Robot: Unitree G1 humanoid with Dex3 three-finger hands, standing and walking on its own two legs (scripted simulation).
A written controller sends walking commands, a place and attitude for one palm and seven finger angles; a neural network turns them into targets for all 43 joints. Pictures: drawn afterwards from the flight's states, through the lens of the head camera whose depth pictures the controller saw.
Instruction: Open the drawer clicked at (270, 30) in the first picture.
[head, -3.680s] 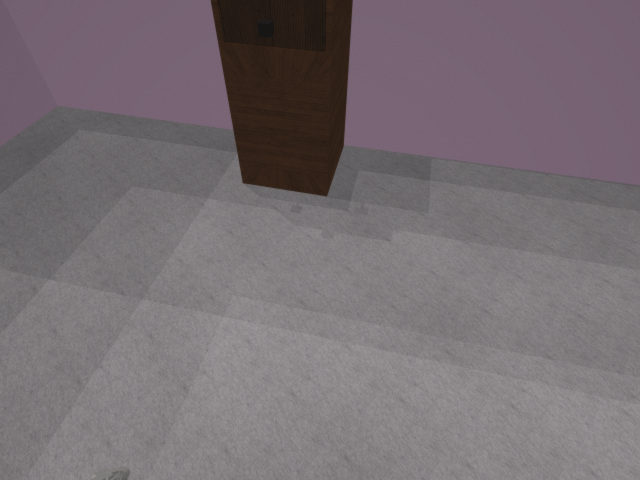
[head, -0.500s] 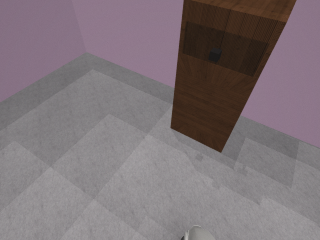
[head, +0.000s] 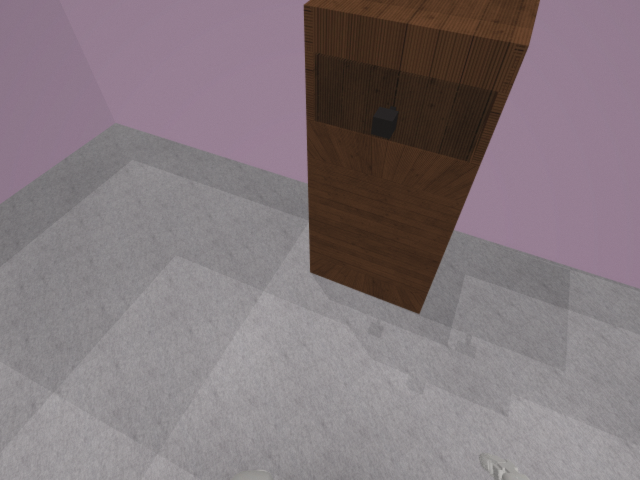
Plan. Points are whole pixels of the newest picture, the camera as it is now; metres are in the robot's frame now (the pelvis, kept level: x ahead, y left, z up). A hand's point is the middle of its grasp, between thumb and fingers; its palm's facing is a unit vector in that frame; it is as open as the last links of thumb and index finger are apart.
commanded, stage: turn to face it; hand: left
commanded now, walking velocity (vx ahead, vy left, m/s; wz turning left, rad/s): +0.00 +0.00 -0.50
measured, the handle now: (387, 118) +0.83 -0.06 +0.00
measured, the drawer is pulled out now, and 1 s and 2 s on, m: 0.00 0.00 0.00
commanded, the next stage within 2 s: take the last steps up to it in 0.36 s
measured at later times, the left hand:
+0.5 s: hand (205, 473) +0.15 +0.18 -0.16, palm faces -0.25 -0.93 -0.27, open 7.4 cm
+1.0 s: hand (212, 466) +0.16 +0.18 -0.18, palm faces -0.29 -0.94 -0.17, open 7.3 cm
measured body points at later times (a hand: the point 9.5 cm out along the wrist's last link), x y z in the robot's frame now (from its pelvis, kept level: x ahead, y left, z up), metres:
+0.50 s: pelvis +0.01 +0.00 -0.01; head +0.05 -0.02 +0.44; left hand +0.16 +0.23 -0.14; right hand -0.05 -0.24 -0.17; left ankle +0.02 +0.14 -0.73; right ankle -0.04 -0.10 -0.74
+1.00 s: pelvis +0.10 +0.00 +0.00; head +0.11 +0.01 +0.45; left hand +0.18 +0.23 -0.16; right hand +0.04 -0.22 -0.14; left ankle +0.14 +0.09 -0.73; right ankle +0.01 -0.09 -0.66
